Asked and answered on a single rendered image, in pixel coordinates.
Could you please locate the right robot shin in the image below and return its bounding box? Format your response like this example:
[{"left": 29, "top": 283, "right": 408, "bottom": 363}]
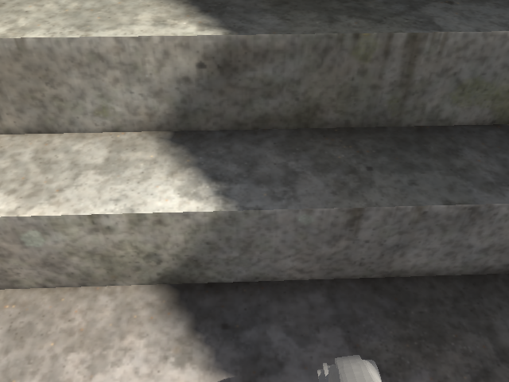
[{"left": 366, "top": 360, "right": 382, "bottom": 381}]

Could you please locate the right robot thigh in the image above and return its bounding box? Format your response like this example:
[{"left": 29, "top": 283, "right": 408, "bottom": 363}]
[{"left": 317, "top": 355, "right": 382, "bottom": 382}]

